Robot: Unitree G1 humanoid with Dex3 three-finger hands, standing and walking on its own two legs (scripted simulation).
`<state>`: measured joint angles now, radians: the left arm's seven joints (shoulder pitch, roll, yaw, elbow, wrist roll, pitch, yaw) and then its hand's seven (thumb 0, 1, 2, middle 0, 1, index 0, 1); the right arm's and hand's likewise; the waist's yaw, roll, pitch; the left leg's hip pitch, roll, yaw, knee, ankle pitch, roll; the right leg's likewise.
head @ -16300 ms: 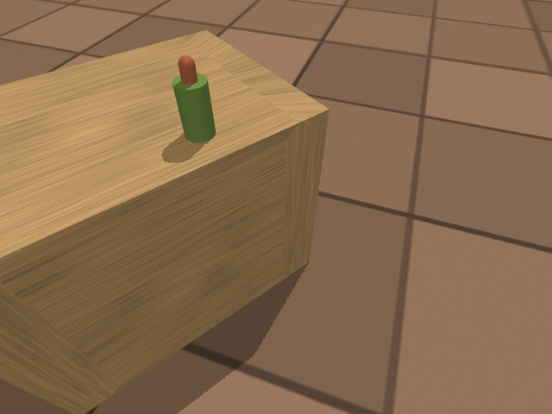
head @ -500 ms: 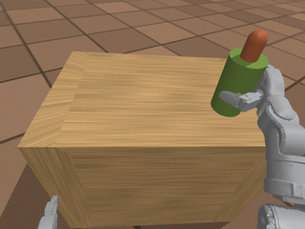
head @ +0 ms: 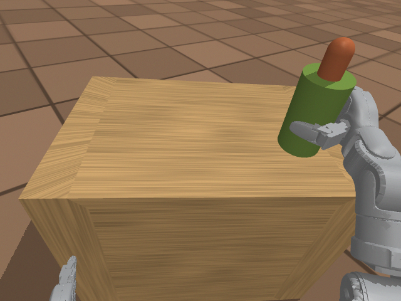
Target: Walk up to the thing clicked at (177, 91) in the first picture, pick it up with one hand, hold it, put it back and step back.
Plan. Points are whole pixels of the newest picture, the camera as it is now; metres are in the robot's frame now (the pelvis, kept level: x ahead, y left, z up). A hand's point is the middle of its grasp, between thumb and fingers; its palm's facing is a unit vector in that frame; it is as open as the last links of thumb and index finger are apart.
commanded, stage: hold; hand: right
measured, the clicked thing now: (317, 99) +0.34 -0.16 +0.30
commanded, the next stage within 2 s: none
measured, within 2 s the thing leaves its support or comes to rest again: neither
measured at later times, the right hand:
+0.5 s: hand (321, 115) +0.33 -0.17 +0.28, palm faces +0.16 +0.99 -0.03, open 10.9 cm
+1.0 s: hand (322, 116) +0.33 -0.17 +0.28, palm faces +0.16 +0.99 -0.03, open 10.9 cm
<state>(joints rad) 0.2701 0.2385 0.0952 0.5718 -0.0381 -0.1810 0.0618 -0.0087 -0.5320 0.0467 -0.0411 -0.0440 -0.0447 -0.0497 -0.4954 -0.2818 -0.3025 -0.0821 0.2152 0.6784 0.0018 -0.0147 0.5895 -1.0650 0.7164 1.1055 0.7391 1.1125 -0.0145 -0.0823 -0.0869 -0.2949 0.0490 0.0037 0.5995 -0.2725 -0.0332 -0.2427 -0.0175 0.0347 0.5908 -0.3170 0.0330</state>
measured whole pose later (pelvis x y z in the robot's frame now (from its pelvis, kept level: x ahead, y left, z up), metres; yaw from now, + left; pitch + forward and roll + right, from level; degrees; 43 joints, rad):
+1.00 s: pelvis +0.00 +0.00 +0.00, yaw +0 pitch -2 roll +0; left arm 0.26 0.25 0.10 0.61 -0.04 -0.22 0.06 -0.01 -0.53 0.04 -0.05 -0.05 -0.05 -0.05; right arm -0.47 -0.30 -0.33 -0.17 0.23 0.77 0.01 -0.01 0.59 -1.07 0.71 1.11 0.74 1.12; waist -0.01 -0.09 -0.08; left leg -0.29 0.05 0.01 0.60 -0.27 -0.03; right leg -0.23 -0.02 0.04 0.59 -0.31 0.04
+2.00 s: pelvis +0.00 +0.00 +0.00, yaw -1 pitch -3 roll +0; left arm 0.26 0.25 0.09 0.62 -0.04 -0.23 0.07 -0.01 -0.53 0.05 -0.05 -0.05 -0.05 -0.05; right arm -0.46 -0.28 -0.31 -0.19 0.22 0.76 0.02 -0.01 0.59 -1.07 0.72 1.11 0.74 1.11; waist -0.02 -0.08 -0.08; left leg -0.28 0.05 0.02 0.60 -0.27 -0.03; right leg -0.23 -0.02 0.05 0.59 -0.31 0.04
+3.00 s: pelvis -0.01 +0.01 +0.00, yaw +0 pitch -1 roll +0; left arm 0.23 0.22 0.06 0.60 -0.02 -0.29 0.08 -0.01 -0.52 0.04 -0.05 -0.05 -0.05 -0.05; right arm -0.56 -0.30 -0.31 0.26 0.17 0.57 0.01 -0.01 0.60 -1.07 0.72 1.10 0.75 1.11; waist 0.02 -0.05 -0.05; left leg -0.35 0.04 0.01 0.62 -0.26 -0.02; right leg -0.30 -0.03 0.04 0.61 -0.30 0.04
